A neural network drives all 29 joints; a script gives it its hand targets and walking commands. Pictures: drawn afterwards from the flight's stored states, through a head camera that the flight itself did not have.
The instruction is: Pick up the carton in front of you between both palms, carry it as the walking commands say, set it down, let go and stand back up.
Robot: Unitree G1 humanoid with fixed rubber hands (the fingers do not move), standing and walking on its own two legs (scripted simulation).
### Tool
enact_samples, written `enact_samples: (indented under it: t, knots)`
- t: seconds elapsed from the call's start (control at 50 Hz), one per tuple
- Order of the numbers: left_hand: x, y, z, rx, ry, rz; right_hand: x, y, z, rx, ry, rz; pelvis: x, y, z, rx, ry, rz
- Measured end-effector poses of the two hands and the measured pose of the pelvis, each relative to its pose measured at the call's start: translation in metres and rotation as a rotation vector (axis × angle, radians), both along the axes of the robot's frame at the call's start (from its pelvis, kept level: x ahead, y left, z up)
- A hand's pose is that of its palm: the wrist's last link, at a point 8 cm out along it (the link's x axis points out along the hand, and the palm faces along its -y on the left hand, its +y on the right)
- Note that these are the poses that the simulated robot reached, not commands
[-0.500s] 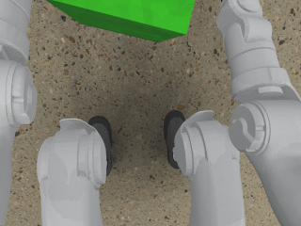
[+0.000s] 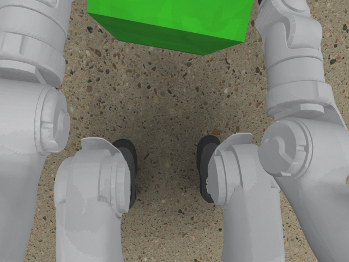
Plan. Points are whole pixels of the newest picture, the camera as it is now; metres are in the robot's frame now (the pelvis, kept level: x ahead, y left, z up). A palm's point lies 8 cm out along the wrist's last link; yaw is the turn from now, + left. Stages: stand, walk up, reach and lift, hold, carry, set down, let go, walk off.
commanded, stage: reach and lift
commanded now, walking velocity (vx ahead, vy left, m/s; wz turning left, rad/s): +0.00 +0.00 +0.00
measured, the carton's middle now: out of the picture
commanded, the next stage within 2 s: none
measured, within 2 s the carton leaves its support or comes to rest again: leaves its support in 0.02 s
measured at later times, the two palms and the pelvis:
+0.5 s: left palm out of the picture +0.52 +0.17 +0.03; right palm out of the picture +0.50 -0.13 +0.02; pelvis -0.02 -0.02 +0.09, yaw +3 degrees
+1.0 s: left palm out of the picture +0.47 +0.17 +0.16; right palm out of the picture +0.47 -0.13 +0.17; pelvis +0.02 -0.01 +0.21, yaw +5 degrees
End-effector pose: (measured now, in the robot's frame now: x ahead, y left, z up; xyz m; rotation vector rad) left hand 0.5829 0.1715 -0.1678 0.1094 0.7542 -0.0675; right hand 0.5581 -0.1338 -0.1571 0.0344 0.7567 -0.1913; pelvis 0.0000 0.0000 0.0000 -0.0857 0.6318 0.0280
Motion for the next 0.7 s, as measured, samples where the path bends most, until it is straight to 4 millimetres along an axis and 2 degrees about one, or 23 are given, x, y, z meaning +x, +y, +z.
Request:
enact_samples:
  t: [0.06,0.12,0.2,0.3,0.4,0.56,0.7]
  knots:
    - [-0.004,-0.003,0.004,0.006,-0.011,0.017,-0.001,0.000,0.010,-0.007,-0.011,-0.014,0.001,-0.001,0.001,0.002,0.016,0.003]
    - [-0.010,-0.006,0.021,0.002,-0.034,0.045,-0.007,0.001,0.028,-0.028,-0.036,-0.046,0.002,-0.003,0.005,0.004,0.036,0.009]
    - [-0.021,-0.003,0.065,-0.016,-0.060,0.085,-0.020,0.004,0.063,-0.002,-0.069,-0.054,0.000,-0.009,0.018,0.010,0.065,0.019]
    - [-0.041,0.005,0.125,-0.018,-0.060,0.129,-0.035,0.012,0.114,0.024,-0.074,-0.034,-0.007,-0.015,0.045,0.017,0.091,0.037]
    - [-0.055,0.004,0.167,-0.012,-0.040,0.131,-0.049,0.011,0.154,0.009,-0.053,-0.020,-0.014,-0.018,0.072,0.014,0.107,0.046]
    - [-0.068,-0.006,0.204,-0.019,-0.050,0.131,-0.060,0.000,0.195,-0.002,-0.065,-0.022,-0.020,-0.017,0.104,0.020,0.126,0.037]
    - [-0.079,-0.002,0.235,-0.031,-0.062,0.166,-0.062,0.004,0.230,-0.001,-0.078,0.001,-0.012,-0.017,0.130,0.033,0.132,0.035]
